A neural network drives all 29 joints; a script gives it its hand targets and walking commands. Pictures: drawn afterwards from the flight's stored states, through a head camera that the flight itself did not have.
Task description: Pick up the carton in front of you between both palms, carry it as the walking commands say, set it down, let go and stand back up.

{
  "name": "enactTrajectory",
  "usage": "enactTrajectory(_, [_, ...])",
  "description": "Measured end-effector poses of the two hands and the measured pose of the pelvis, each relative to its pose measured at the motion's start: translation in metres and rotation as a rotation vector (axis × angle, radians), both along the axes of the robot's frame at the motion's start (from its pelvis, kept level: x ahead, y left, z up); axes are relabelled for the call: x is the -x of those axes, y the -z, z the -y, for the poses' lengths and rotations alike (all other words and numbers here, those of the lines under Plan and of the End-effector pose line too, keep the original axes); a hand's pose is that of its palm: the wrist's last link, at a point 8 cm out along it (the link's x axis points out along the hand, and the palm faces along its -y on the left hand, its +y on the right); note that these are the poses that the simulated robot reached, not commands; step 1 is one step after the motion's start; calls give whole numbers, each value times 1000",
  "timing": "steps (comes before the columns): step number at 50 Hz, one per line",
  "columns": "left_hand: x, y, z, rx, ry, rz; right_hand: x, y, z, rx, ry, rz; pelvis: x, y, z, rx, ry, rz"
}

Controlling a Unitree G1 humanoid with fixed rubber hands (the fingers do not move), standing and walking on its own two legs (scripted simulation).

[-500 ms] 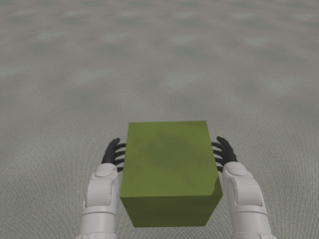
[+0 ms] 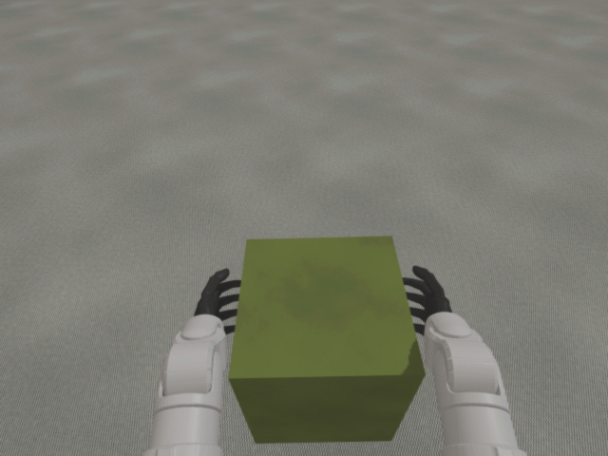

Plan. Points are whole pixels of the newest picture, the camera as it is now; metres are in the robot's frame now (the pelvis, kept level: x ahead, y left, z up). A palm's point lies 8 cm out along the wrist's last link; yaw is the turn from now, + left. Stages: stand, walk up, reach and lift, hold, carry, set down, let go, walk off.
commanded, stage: carry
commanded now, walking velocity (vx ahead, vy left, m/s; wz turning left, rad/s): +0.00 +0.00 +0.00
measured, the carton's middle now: (321, 343) +0.30 +0.00 -0.04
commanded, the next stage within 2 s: hold in 0.10 s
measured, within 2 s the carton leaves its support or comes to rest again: neither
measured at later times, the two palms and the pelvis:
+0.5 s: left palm (210, 329) +0.29 +0.15 +0.03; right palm (432, 325) +0.29 -0.15 +0.03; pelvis -0.05 +0.00 -0.01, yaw -1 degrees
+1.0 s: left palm (241, 357) +0.36 +0.15 -0.19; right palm (400, 354) +0.36 -0.15 -0.19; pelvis -0.07 +0.00 -0.11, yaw -2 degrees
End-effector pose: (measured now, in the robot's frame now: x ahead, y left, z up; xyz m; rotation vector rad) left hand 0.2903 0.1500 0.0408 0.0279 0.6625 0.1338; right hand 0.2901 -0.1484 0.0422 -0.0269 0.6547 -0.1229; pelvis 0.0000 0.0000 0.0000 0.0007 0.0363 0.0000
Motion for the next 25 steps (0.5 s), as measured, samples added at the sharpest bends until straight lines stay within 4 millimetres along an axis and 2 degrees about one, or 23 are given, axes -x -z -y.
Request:
enactTrajectory(5, [2,0,0,0,0,0,2,0,0,0,0,0,2,0,0,0,0,0])
enactTrajectory(16, [23,1,-2,2,-12,-14,18,-1,-2,6,-18,-15,19,-7,2,-7,-9,139])
enactTrajectory(20, [17,5,-2,37,-33,-18,13,3,-2,-25,8,-20,32,-3,2,-5,-8,155])
enactTrajectory(25, [-1,16,-2,50,-31,-21,-2,13,-2,-27,24,-23,49,5,0,1,13,155])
